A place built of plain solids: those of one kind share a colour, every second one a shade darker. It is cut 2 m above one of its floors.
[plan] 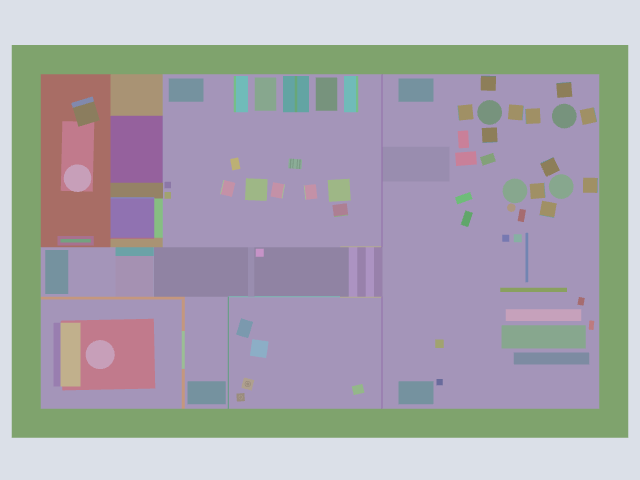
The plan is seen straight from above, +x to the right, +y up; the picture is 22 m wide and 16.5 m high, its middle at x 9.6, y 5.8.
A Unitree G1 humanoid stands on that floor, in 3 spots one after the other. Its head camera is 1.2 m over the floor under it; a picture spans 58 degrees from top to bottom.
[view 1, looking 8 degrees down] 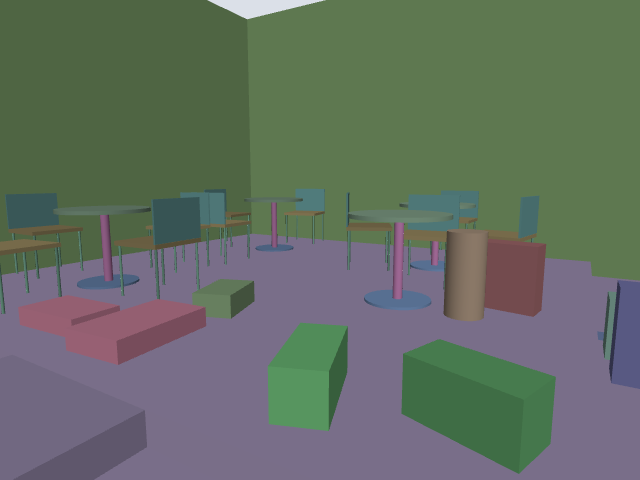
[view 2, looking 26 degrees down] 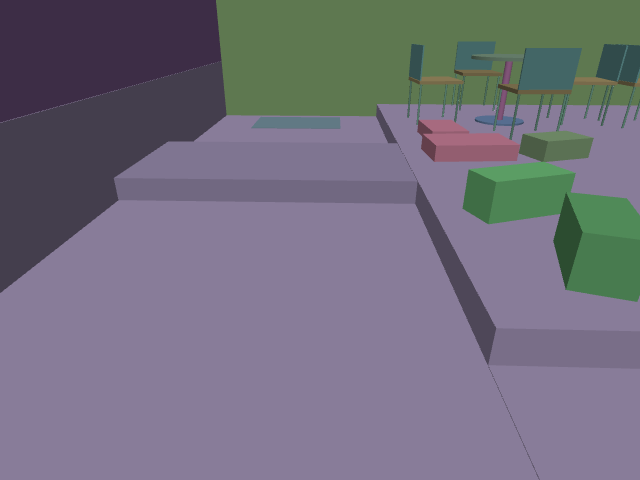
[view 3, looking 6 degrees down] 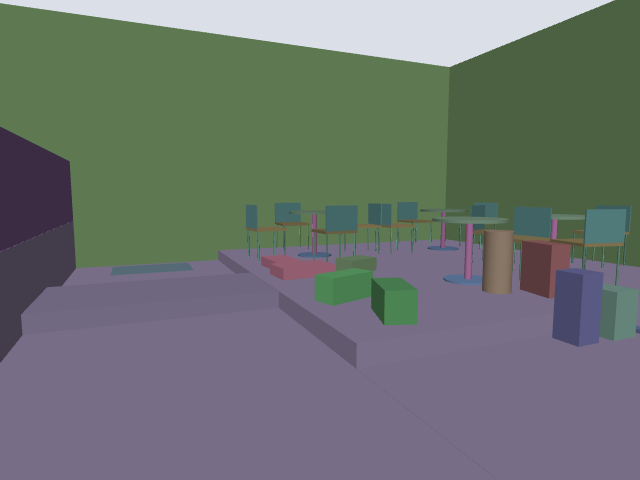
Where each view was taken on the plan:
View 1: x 12.90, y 6.21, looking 31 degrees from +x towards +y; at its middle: floor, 7.33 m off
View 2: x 13.43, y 4.70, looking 92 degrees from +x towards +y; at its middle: floor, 2.74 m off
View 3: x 12.69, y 3.49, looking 67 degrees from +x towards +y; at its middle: wall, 8.75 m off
